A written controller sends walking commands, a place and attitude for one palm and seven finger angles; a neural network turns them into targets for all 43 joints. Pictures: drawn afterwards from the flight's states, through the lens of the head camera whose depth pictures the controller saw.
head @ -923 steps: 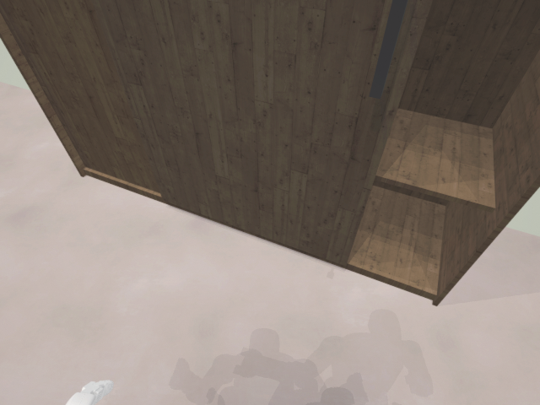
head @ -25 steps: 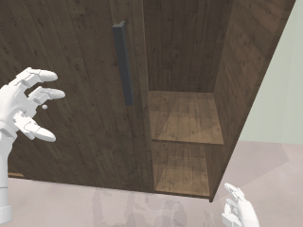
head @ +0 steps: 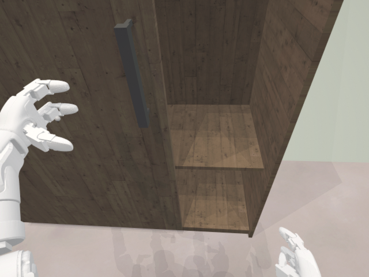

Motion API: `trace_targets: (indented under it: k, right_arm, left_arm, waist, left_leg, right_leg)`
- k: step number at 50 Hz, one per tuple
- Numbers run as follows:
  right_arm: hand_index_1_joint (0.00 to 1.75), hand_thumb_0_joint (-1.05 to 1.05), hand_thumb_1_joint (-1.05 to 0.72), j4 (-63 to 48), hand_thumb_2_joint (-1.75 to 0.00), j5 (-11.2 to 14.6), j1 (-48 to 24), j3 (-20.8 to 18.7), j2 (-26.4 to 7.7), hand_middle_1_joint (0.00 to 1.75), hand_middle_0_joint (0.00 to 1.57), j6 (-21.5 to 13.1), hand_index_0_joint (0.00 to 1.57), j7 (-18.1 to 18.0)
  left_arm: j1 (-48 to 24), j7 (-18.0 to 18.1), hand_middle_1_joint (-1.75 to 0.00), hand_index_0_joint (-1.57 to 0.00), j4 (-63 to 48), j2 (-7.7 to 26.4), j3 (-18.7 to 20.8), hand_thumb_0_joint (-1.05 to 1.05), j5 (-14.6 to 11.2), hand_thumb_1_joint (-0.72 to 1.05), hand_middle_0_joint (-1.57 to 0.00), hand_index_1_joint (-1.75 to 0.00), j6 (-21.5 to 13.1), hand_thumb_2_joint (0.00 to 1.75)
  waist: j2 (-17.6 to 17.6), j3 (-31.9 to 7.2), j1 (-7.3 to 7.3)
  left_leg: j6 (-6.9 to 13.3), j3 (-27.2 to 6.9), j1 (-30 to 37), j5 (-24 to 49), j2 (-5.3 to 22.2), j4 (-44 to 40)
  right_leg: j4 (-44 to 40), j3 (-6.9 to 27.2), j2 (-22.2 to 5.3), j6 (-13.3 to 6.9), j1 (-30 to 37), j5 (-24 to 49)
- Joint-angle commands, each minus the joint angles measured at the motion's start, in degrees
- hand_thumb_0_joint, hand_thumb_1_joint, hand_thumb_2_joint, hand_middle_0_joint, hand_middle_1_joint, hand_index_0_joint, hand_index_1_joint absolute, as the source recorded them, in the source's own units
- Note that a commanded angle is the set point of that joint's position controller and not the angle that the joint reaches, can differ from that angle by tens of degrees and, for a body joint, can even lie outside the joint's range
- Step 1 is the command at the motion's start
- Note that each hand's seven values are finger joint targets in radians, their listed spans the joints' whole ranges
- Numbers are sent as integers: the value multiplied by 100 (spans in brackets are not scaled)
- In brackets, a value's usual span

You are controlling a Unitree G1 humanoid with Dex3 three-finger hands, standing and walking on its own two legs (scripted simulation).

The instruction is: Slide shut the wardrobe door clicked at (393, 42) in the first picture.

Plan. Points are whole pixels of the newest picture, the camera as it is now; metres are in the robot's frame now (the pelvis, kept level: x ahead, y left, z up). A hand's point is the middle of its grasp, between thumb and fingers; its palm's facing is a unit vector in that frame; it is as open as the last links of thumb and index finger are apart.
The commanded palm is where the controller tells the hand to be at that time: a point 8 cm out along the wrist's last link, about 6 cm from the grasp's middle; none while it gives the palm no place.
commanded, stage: move the hooked fingers beside the handle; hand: left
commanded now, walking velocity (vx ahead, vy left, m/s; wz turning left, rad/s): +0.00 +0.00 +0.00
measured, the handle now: (137, 78) +0.51 +0.16 +0.21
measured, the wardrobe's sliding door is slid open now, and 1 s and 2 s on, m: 0.36 0.36 0.36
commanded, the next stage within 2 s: none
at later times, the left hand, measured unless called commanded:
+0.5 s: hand (79, 98) +0.39 +0.25 +0.23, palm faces +0.04 -1.00 -0.01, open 14.0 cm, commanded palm +0.37 +0.30 +0.22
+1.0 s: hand (97, 89) +0.44 +0.23 +0.22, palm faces +0.06 -1.00 -0.03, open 14.0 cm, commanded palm +0.43 +0.28 +0.22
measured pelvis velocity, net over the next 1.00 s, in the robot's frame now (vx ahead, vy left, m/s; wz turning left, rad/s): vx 0.02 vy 0.01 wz -0.02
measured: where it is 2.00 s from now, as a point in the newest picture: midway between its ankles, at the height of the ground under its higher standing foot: outside the picture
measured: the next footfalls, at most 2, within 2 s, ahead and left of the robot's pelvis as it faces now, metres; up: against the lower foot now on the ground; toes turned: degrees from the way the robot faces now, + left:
none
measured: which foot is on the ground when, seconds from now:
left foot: down 0.00-1.00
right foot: down 0.00-1.00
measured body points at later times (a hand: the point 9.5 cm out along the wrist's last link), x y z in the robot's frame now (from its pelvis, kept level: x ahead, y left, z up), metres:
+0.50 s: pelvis +0.01 +0.01 +0.00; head -0.01 -0.01 +0.45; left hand +0.38 +0.30 +0.23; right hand +0.18 -0.23 -0.09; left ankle +0.02 +0.11 -0.74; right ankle +0.00 -0.08 -0.74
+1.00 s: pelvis +0.02 +0.01 +0.00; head +0.02 +0.00 +0.45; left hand +0.43 +0.29 +0.22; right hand +0.13 -0.25 -0.10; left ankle +0.02 +0.11 -0.74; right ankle +0.00 -0.08 -0.74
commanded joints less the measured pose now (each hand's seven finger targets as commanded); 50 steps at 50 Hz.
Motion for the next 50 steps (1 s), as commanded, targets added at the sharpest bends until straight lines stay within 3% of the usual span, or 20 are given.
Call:
trace_targets:
  k: [1, 4, 7, 9, 11, 16, 20, 24, 26, 28, 31, 32, 36, 37, 39, 40, 42, 44, 46, 50]
  right_arm:
    - [30, 0, -90, -1067, -90, 10, -926, -297, -584, 30, 20, -365, 20, -70]
    - [30, 0, -90, -860, -90, 2, -811, -276, -591, 30, 20, -376, 20, -113]
    - [30, 0, -90, -688, -90, 20, -698, -297, -678, 30, 20, -331, 20, -153]
    - [30, 0, -90, -680, -90, 53, -699, -284, -673, 30, 20, -309, 20, -175]
    - [30, 0, -90, -757, -90, 51, -664, -306, -687, 30, 20, -304, 20, -169]
    - [30, 0, -90, -907, -90, -5, -643, -324, -622, 30, 20, -335, 20, -109]
    - [30, 0, -90, -680, -90, 0, -491, -320, -668, 30, 20, -257, 20, -111]
    - [30, 0, -90, -665, -90, 24, -433, -338, -733, 30, 20, -120, 20, -126]
    - [30, 0, -90, -749, -90, 24, -411, -357, -691, 30, 20, -122, 20, -122]
    - [30, 0, -90, -777, -90, -4, -348, -390, -694, 30, 20, -140, 20, -122]
    - [30, 0, -90, -795, -90, -49, -291, -398, -660, 30, 20, -222, 20, -132]
    - [30, 0, -90, -724, -90, -62, -262, -394, -656, 30, 20, -222, 20, -134]
    - [30, 0, -90, -450, -90, -36, -90, -404, -744, 30, 20, -123, 20, -138]
    - [30, 0, -90, -415, -90, -24, -70, -396, -780, 30, 20, -64, 20, -115]
    - [30, 0, -90, -420, -90, 2, -33, -401, -780, 30, 20, 13, 20, -112]
    - [30, 0, -90, -462, -90, -3, -14, -420, -789, 30, 20, 35, 20, -100]
    - [30, 0, -90, -577, -90, -44, 66, -463, -799, 30, 20, 65, 20, -84]
    - [30, 0, -90, -665, -90, -75, 123, -494, -765, 30, 20, 45, 20, -90]
    - [30, 0, -90, -628, -90, -85, 178, -500, -738, 30, 20, -5, 20, -110]
    - [30, 0, -90, -373, -90, -92, 344, -480, -764, 30, 20, -35, 20, -126]
  left_arm:
    - [-2615, -10, -120, -30, -1988, 1715, 543, 0, -149, -50, -30, -120, -773, 30]
    - [-2746, 62, -120, -30, -1412, 1537, 404, 0, -162, -50, -30, -120, -907, 30]
    - [-2734, 156, -120, -30, -567, 1574, 367, 0, -52, -50, -30, -120, -720, 30]
    - [-3000, 182, -120, -30, -322, 1321, -27, 0, 20, -50, -30, -120, -582, 30]
    - [-3007, 197, -120, -30, -363, 1411, -2, 0, 80, -50, -30, -120, -544, 30]
    - [-3413, 200, -120, -30, -1128, 1533, 207, 0, 13, -50, -30, -120, -986, 30]
    - [-3180, 268, -120, -30, -112, 1362, 181, 0, -21, -50, -30, -120, -930, 30]
    - [-3161, 419, -120, -30, 539, 1561, 161, 0, 200, -50, -30, -120, -598, 30]
    - [-3708, 446, -120, -30, 148, 1241, -252, 0, 272, -50, -30, -120, -674, 30]
    - [-4112, 505, -120, -30, -274, 1508, -95, 0, 300, -50, -30, -120, -915, 30]
    - [-4635, 496, -120, -30, -850, 1309, -175, 0, 191, -50, -30, -120, -1321, 30]
    - [-4560, 511, -120, -30, -795, 1294, -167, 0, 148, -50, -30, -120, -1396, 30]
    - [-3830, 558, -120, -30, 721, 1352, 74, 0, 165, -50, -30, -120, -1069, 30]
    - [-3640, 591, -120, -30, 1139, 1366, 16, 0, 246, -50, -30, -120, -904, 30]
    - [-3829, 665, -120, -30, 1456, 1111, -314, 0, 365, -50, -30, -120, -702, 30]
    - [-3922, 702, -120, -30, 1454, 1156, -334, 0, 421, -50, -30, -120, -675, 30]
    - [-4081, 757, -120, -30, 1063, 1551, -57, 0, 499, -50, -30, -120, -806, 30]
    - [-4646, 738, -120, -30, 387, 1693, 28, 0, 449, -50, -30, -120, -1124, 30]
    - [-5290, 685, -120, -30, 76, 1566, -109, 0, 389, -50, -30, -120, -1473, 30]
    - [-5238, 706, -120, -30, 814, 1393, -206, 0, 368, -50, -30, -120, -1616, 30]
  waist:
    - [67, -1850, 71]
    - [23, -1336, -45]
    - [-49, -828, -43]
    - [61, -643, -135]
    - [0, -1018, -105]
    - [0, -2133, -27]
    - [-385, -1220, -86]
    - [-303, -763, -92]
    - [-12, -1111, -198]
    - [134, -1671, -214]
    - [127, -2414, -265]
    - [58, -2387, -263]
    - [-398, -1287, -199]
    - [-263, -940, -139]
    - [-350, -630, -262]
    - [-363, -701, -274]
    - [-295, -1387, -189]
    - [-266, -2189, -255]
    - [-161, -2467, -380]
    - [64, -1869, -460]
  left_leg:
    - [187, -359, 1066, 1372, -35, -109]
    - [174, -397, 912, 1025, -6, -198]
    - [166, -397, 594, 641, -8, -266]
    - [160, -424, 504, 460, 4, -331]
    - [169, -452, 619, 692, 11, -288]
    - [158, -425, 1188, 1673, 4, -115]
    - [153, -413, 696, 1249, 47, -236]
    - [159, -350, 294, 858, 43, -305]
    - [152, -395, 588, 999, 53, -274]
    - [151, -418, 893, 1224, 64, -216]
    - [118, -481, 1564, 1890, 94, -122]
    - [108, -483, 1558, 1935, 117, -96]
    - [137, -386, 710, 1362, 102, -258]
    - [121, -371, 453, 1149, 67, -306]
    - [131, -380, 231, 861, 91, -356]
    - [144, -371, 231, 889, 100, -335]
    - [159, -336, 451, 1289, 78, -208]
    - [175, -329, 851, 1770, 80, -98]
    - [164, -351, 1198, 2001, 104, -52]
    - [136, -396, 1161, 1689, 145, -114]
  right_leg:
    - [-278, 485, -216, 165, 245, 1715]
    - [-411, 466, -179, 156, -67, 1335]
    - [-530, 487, -201, 155, -306, 898]
    - [-547, 489, -238, 153, -443, 708]
    - [-463, 478, -239, 143, -294, 942]
    - [-220, 458, -207, 116, 271, 1979]
    - [-328, 402, -182, 134, -125, 1620]
    - [-412, 459, -241, 147, -321, 1208]
    - [-360, 460, -236, 122, -328, 1284]
    - [-333, 482, -211, 105, -135, 1434]
    - [-235, 462, -166, 104, 44, 1918]
    - [-253, 452, -149, 109, 32, 1928]
    - [-337, 419, -171, 122, -182, 1672]
    - [-385, 418, -187, 100, -310, 1451]
    - [-386, 414, -222, 121, -514, 1203]
    - [-379, 429, -231, 122, -514, 1219]
    - [-286, 473, -215, 95, -178, 1587]
    - [-190, 532, -203, 116, 174, 2113]
    - [-173, 536, -168, 138, 159, 2260]
    - [-287, 491, -137, 120, -313, 1805]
